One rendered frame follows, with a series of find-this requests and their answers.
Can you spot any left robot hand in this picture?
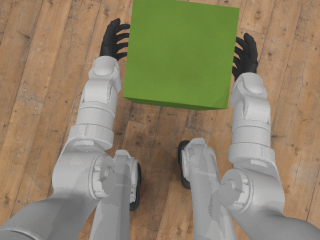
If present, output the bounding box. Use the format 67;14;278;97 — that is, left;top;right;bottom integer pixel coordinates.
99;18;131;61

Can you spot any robot right forearm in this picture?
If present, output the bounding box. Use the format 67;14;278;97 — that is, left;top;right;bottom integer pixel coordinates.
228;72;285;202

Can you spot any robot thigh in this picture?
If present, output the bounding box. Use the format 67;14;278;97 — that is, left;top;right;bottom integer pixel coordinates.
89;155;138;240
181;144;237;240

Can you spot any left robot thigh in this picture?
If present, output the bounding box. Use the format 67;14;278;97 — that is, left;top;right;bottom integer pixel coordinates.
89;155;138;240

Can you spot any carton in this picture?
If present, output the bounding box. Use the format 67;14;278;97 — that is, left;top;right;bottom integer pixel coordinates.
122;0;240;111

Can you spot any robot left forearm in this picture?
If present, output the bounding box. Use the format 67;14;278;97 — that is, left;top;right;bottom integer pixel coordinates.
52;56;122;187

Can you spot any robot right upper arm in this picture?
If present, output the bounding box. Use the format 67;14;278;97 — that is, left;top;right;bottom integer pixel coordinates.
218;166;320;240

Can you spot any robot left upper arm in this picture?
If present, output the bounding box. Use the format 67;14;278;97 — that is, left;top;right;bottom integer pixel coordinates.
0;151;117;240

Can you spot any right robot thigh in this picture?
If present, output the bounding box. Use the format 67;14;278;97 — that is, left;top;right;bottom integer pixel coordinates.
181;144;237;240

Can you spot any right robot hand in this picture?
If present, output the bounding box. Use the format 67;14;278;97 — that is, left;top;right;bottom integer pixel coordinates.
232;33;258;81

